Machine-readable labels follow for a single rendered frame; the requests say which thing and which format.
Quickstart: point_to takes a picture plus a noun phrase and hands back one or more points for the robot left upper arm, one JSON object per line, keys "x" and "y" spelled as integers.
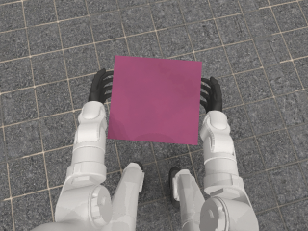
{"x": 87, "y": 208}

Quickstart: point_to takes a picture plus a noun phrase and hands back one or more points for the robot left thigh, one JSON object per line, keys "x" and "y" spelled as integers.
{"x": 125, "y": 201}

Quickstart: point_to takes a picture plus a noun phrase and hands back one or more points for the right robot hand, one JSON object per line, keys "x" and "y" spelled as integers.
{"x": 214, "y": 99}

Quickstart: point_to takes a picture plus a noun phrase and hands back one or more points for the carton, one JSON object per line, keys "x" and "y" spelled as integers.
{"x": 156, "y": 100}

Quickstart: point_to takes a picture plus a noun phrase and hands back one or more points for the robot right foot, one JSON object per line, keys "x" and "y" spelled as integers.
{"x": 171, "y": 175}

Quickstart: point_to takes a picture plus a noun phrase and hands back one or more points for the left robot hand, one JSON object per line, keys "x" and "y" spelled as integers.
{"x": 97, "y": 89}

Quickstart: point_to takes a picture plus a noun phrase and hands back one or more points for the robot right forearm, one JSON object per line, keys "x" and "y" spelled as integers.
{"x": 221, "y": 172}

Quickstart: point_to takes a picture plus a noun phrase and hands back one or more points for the robot right upper arm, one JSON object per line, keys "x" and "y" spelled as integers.
{"x": 223, "y": 214}

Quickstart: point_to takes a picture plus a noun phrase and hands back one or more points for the robot left forearm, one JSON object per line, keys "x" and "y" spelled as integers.
{"x": 89, "y": 148}

